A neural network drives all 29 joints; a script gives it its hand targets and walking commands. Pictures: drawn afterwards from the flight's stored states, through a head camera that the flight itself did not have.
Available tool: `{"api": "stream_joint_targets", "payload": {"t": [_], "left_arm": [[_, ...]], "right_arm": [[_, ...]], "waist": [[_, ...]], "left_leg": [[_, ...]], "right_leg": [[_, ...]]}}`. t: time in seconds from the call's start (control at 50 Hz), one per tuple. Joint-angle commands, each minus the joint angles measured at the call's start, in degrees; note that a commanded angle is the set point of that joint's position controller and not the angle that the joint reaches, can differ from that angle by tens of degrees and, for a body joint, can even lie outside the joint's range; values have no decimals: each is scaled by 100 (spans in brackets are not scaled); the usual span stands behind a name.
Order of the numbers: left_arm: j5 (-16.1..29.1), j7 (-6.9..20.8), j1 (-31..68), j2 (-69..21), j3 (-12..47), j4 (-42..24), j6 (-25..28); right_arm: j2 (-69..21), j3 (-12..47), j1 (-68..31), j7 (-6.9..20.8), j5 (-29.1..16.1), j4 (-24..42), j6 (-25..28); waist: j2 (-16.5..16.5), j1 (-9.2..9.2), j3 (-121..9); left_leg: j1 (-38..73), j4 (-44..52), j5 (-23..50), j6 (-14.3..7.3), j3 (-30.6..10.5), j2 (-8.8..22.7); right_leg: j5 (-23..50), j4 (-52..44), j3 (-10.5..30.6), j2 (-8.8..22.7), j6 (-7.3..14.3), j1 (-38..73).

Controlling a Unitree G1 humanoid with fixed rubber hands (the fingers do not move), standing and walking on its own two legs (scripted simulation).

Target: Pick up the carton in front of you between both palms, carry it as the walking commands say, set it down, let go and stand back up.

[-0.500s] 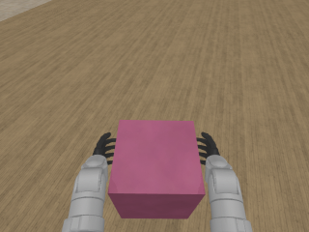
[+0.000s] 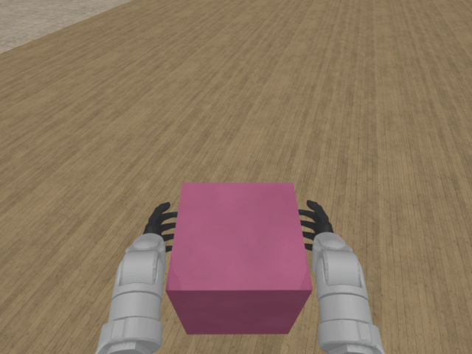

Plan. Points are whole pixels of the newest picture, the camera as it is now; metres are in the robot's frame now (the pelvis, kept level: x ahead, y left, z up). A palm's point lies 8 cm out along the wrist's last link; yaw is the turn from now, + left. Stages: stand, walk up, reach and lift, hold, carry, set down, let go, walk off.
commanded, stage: set down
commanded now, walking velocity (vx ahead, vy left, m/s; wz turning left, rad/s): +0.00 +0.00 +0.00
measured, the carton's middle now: (237, 262) +0.30 +0.00 -0.04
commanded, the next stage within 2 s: none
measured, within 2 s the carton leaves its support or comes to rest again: neither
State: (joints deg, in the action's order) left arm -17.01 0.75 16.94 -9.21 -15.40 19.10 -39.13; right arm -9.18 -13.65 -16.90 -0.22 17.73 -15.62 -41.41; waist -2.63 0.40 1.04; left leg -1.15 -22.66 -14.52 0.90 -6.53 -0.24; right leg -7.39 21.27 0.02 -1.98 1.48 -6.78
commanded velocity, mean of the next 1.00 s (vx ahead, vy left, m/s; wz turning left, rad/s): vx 0.00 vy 0.00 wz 0.00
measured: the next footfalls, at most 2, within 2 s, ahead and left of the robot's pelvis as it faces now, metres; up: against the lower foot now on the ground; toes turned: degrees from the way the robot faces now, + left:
none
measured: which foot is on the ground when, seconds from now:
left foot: down 0.00-1.00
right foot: down 0.00-1.00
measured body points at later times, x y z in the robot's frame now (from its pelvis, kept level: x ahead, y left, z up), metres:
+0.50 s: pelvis -0.01 +0.03 -0.03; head +0.14 +0.00 +0.39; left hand +0.36 +0.15 -0.09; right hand +0.34 -0.15 -0.10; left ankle -0.01 +0.14 -0.74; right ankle +0.06 -0.10 -0.74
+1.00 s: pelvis -0.05 +0.02 -0.17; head +0.19 -0.01 +0.22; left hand +0.41 +0.14 -0.25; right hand +0.38 -0.16 -0.25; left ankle -0.01 +0.14 -0.74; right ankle +0.06 -0.11 -0.74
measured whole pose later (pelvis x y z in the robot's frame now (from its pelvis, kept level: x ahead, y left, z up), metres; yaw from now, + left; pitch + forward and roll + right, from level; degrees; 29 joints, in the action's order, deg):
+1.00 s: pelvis -0.05 +0.02 -0.17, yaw +1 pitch +41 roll +2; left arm -13.5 -1.5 47.3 -3.6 -25.5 38.4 -13.7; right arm -7.2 -29.0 -44.4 -1.4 16.9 -30.6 -15.3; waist -2.2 2.3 -11.1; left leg -89.6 -77.2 -28.8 1.7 -4.2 -6.7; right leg -19.3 73.5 5.9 -3.2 -2.2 -95.3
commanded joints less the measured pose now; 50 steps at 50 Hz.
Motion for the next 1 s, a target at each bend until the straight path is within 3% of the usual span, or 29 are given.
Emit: {"api": "stream_joint_targets", "payload": {"t": [0.0,0.08,0.2,0.28,0.34,0.4,0.48,0.58,0.64,0.78,0.98], "left_arm": [[1449,1448,2950,-5298,2892,-267,233],[1274,1410,3147,-5298,2670,-21,299],[600,1281,3797,-5143,1671,1101,747],[54,1023,3758,-4530,926,1465,1262],[-109,905,3525,-4081,685,1536,1814],[24,859,3577,-4109,960,1542,2446],[442,766,4013,-4531,1794,1514,3143],[966,637,4488,-4774,2820,1145,3491],[1107,641,4664,-4789,3023,1054,3389],[942,966,5366,-4784,2503,1558,2823],[923,1148,6270,-4465,1876,2252,2662]], "right_arm": [[-5496,3052,-2575,1502,-1544,-18,172],[-5344,2744,-2802,1498,-1384,-267,291],[-4871,1612,-3595,1447,-736,-1230,800],[-4199,771,-3520,1265,-135,-1665,1313],[-3778,513,-3264,1206,109,-1800,1866],[-3820,756,-3384,1210,19,-1828,2499],[-4263,1484,-3795,1220,-329,-1779,3179],[-4582,2374,-4260,1159,-771,-1406,3506],[-4621,2526,-4346,1146,-853,-1308,3405],[-4823,1976,-4846,1235,-642,-1839,2825],[-4928,1674,-5838,987,-699,-2133,2636]], "waist": [[362,-46,-1219],[275,-13,-1098],[136,99,-753],[125,172,-712],[144,174,-1070],[119,130,-1825],[158,167,-3382],[249,236,-5695],[205,285,-6143],[62,329,-5382],[269,227,-5913]], "left_leg": [[-1548,662,98,-315,115,-432],[-1595,608,4,-284,128,-442],[-2205,210,-352,-258,133,-433],[-2691,-218,33,-188,170,-502],[-3117,-613,512,-117,243,-580],[-3420,-1043,1013,-37,287,-678],[-4047,-1824,1674,85,291,-737],[-4744,-2736,2330,197,263,-807],[-5107,-3113,2058,228,316,-852],[-6615,-3613,-56,147,498,-921],[-8396,-4747,-555,56,750,-1062]], "right_leg": [[347,-199,581,-49,-240,1922],[254,-117,527,-93,-189,1749],[-152,313,363,-189,-65,1085],[358,756,299,-282,-33,412],[890,1163,274,-330,-71,-146],[1377,1642,251,-386,-102,-630],[2100,2455,262,-436,-141,-1051],[2957,3437,291,-448,-214,-1386],[2469,3731,205,-495,-258,-2135],[362,4168,23,-536,-280,-3949],[80,5173,-5,-569,-400,-4755]]}}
